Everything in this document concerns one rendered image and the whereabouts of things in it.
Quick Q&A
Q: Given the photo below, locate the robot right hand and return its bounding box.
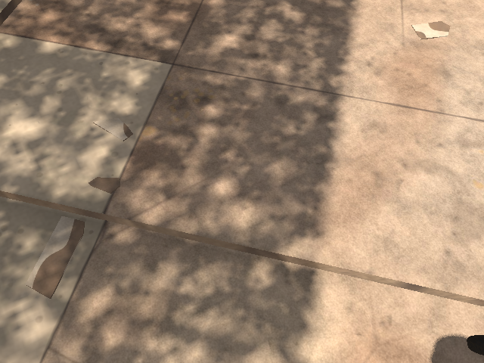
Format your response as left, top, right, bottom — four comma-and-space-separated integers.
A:
467, 335, 484, 355

